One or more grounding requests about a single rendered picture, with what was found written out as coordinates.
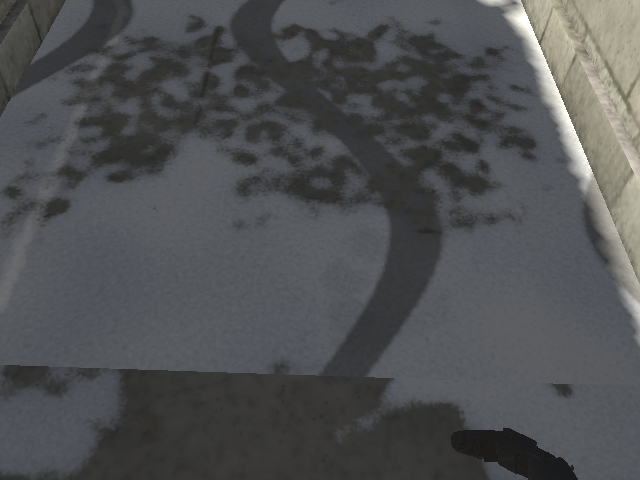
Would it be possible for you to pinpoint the robot right hand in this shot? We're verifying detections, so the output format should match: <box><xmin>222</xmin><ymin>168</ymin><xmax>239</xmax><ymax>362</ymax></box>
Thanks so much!
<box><xmin>451</xmin><ymin>428</ymin><xmax>578</xmax><ymax>480</ymax></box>

